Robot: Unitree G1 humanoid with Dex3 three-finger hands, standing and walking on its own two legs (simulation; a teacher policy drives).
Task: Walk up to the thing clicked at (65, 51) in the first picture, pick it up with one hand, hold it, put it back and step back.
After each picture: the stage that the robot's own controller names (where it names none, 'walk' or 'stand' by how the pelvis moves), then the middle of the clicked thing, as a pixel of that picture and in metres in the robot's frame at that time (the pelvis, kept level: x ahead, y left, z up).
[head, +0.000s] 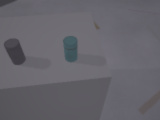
stand; (70, 49) +0.58 +0.06 -0.05
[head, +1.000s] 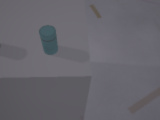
walk; (49, 40) +0.54 +0.17 -0.01
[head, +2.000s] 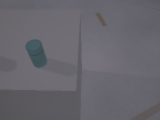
stand; (37, 54) +0.51 +0.22 -0.04
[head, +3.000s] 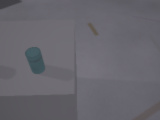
stand; (35, 60) +0.51 +0.23 -0.05
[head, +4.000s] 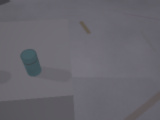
stand; (31, 63) +0.50 +0.23 -0.05
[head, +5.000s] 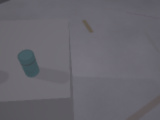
stand; (29, 63) +0.49 +0.24 -0.05
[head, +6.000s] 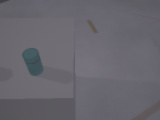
stand; (33, 62) +0.49 +0.22 -0.05
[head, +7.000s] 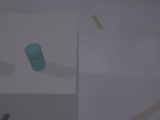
rise first; (36, 57) +0.50 +0.22 -0.05
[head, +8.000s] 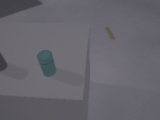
go down; (47, 63) +0.50 +0.21 -0.05
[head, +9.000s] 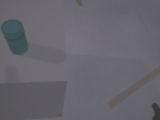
go down; (16, 38) +0.51 +0.19 +0.00
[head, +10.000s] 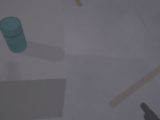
approach; (14, 35) +0.52 +0.20 +0.02
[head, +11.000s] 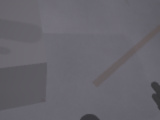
close in; out of the picture +0.54 +0.21 +0.07
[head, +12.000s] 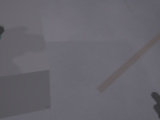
lift; out of the picture +0.51 +0.23 +0.06
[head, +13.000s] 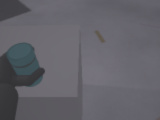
lift; (26, 65) +0.32 +0.17 +0.17
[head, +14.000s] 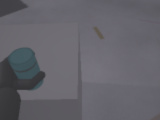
hold; (27, 69) +0.33 +0.17 +0.15
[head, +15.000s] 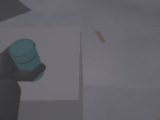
hold; (28, 61) +0.34 +0.17 +0.17
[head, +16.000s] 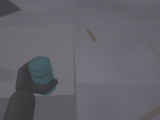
hold; (43, 76) +0.34 +0.14 +0.09
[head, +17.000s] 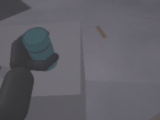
crouch; (41, 50) +0.35 +0.12 +0.20
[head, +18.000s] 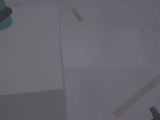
lower; out of the picture +0.51 +0.21 +0.20
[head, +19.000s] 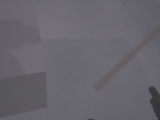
lower; out of the picture +0.54 +0.22 +0.06
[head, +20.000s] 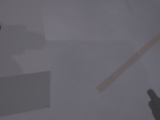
lower; out of the picture +0.53 +0.22 +0.05
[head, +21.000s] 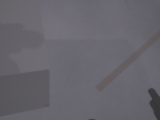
lower; out of the picture +0.53 +0.22 +0.06
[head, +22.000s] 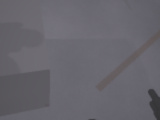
lower; out of the picture +0.53 +0.22 +0.06
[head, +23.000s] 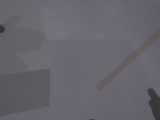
open; out of the picture +0.54 +0.22 +0.05
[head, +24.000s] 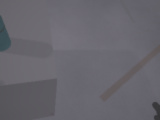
sink last; out of the picture +0.52 +0.22 +0.03
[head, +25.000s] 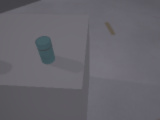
stand; (45, 50) +0.54 +0.21 +0.01
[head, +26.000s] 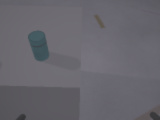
stand; (39, 46) +0.53 +0.20 +0.02
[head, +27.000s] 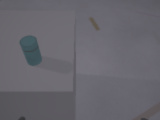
stand; (31, 51) +0.52 +0.22 +0.01
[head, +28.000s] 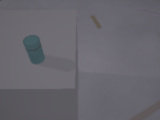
stand; (34, 50) +0.53 +0.21 +0.00
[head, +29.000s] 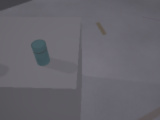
stand; (41, 53) +0.56 +0.20 -0.04
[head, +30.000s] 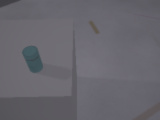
stand; (33, 59) +0.52 +0.24 -0.05
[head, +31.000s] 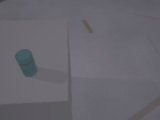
stand; (27, 63) +0.49 +0.25 -0.05
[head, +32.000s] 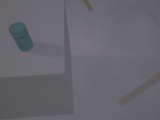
walk; (21, 37) +0.55 +0.29 -0.03
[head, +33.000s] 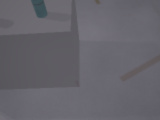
walk; (39, 6) +0.85 +0.25 -0.04
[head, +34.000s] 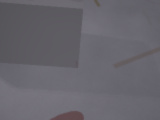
stand; out of the picture +1.16 +0.16 -0.04
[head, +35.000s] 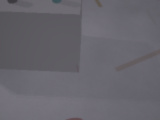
stand; out of the picture +1.10 +0.19 -0.05
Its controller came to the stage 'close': yes
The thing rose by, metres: 0.23
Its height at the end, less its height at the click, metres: +0.00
